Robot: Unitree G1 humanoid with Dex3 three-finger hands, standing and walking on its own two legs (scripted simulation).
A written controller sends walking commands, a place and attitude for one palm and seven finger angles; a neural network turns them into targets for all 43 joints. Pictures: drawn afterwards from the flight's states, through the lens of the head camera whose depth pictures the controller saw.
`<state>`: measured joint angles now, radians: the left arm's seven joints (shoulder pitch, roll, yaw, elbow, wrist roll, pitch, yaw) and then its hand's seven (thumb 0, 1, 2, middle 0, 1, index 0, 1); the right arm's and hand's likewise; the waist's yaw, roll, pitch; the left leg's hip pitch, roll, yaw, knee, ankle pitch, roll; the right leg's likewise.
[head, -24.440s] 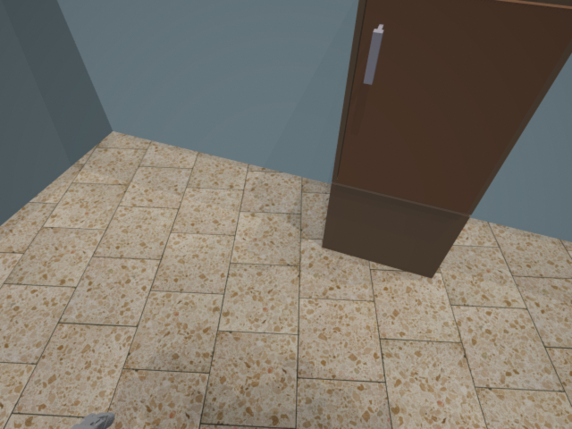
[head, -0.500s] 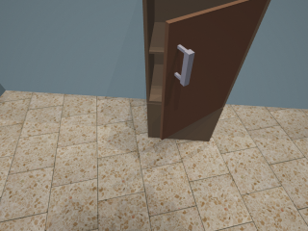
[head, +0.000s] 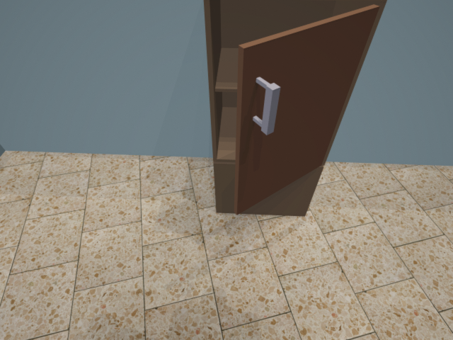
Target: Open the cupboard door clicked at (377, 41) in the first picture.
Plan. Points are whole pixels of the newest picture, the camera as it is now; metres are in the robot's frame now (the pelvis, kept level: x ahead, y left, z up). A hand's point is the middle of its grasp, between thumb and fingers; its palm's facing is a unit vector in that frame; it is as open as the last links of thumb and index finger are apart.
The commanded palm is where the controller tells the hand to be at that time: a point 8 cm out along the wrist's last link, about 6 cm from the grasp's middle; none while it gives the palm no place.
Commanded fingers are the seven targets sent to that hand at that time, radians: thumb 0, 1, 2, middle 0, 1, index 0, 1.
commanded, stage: let the arm hang, fingers relaxed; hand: left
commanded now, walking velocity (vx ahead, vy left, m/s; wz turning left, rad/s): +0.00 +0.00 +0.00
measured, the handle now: (264, 106) +0.59 -0.05 +0.11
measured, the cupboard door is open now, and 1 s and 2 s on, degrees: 37 37 37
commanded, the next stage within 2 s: look to check the result in 0.10 s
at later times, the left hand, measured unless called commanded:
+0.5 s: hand out of the picture -0.03 +0.16 -0.18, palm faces +0.05 -0.99 -0.16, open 7.4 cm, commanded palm none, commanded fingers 0.00 0.90 0.90 -0.20 -0.30 -0.20 -0.30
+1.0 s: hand out of the picture -0.01 +0.18 -0.18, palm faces +0.00 -0.98 -0.18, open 7.4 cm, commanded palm none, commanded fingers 0.00 0.90 0.90 -0.20 -0.30 -0.20 -0.30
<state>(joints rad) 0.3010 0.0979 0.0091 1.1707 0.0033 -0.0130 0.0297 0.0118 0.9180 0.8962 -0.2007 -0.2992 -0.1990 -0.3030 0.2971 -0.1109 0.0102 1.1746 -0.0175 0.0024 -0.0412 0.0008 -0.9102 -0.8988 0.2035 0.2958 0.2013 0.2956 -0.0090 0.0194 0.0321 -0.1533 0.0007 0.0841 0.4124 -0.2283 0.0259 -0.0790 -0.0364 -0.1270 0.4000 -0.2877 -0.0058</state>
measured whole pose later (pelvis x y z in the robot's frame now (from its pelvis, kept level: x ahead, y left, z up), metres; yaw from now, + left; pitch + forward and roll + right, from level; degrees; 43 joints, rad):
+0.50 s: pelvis +0.00 +0.01 +0.00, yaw -1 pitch -1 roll +0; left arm 0.32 0.10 0.01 1.17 0.01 -0.01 0.03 0.01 0.91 0.90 -0.20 -0.30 -0.20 -0.30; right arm 0.28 -0.12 0.01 1.16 -0.02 0.00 -0.04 0.00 -0.91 -0.90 0.20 0.30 0.20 0.30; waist -0.01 0.02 0.04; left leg -0.17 -0.01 0.10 0.41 -0.22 0.04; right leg -0.10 -0.05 -0.11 0.41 -0.28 0.01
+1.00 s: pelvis -0.01 +0.02 +0.00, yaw -4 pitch -1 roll +0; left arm 0.29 0.11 0.05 1.12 0.02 0.03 0.02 0.01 0.91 0.90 -0.20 -0.30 -0.20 -0.30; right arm 0.25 -0.14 -0.02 1.13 -0.02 0.02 -0.05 0.00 -0.91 -0.90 0.20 0.30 0.20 0.30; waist 0.00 0.02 0.06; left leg -0.21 0.00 0.16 0.47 -0.26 0.05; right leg -0.18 -0.04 -0.05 0.49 -0.30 0.02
